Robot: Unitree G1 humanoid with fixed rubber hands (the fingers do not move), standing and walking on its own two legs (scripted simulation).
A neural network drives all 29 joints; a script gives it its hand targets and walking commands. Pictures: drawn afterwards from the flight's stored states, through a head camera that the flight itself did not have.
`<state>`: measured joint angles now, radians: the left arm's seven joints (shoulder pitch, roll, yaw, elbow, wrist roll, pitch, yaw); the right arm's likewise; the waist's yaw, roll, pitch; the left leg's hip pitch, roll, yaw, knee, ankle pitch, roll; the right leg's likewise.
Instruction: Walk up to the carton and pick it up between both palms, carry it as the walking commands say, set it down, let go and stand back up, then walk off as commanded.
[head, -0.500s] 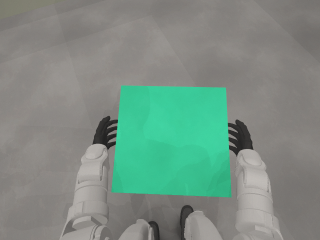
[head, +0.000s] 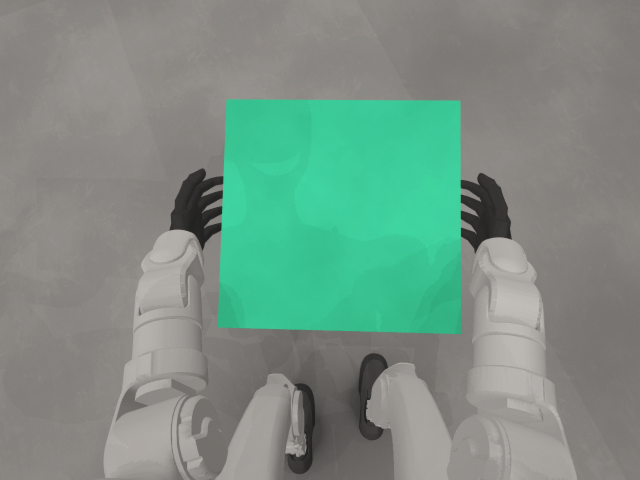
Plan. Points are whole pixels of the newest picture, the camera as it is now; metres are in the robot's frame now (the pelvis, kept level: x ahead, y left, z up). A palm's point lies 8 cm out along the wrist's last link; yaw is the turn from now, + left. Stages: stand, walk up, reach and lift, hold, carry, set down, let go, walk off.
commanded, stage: set down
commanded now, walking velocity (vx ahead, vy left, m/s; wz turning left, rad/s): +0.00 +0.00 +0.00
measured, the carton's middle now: (338, 224) +0.45 -0.01 -0.17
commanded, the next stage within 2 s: none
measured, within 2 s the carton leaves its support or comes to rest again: neither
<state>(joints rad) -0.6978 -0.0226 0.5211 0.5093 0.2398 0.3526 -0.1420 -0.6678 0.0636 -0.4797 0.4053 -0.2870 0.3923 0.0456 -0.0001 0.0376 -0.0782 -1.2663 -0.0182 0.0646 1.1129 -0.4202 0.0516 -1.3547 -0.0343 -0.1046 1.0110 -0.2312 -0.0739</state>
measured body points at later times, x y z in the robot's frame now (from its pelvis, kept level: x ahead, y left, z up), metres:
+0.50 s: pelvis -0.01 +0.01 -0.08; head +0.25 +0.00 +0.28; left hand +0.46 +0.18 -0.17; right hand +0.44 -0.19 -0.17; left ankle +0.04 +0.09 -0.63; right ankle +0.11 -0.09 -0.63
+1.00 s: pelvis -0.03 +0.00 -0.15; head +0.28 +0.00 +0.18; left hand +0.48 +0.19 -0.25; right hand +0.48 -0.19 -0.25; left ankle +0.04 +0.09 -0.63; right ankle +0.11 -0.09 -0.63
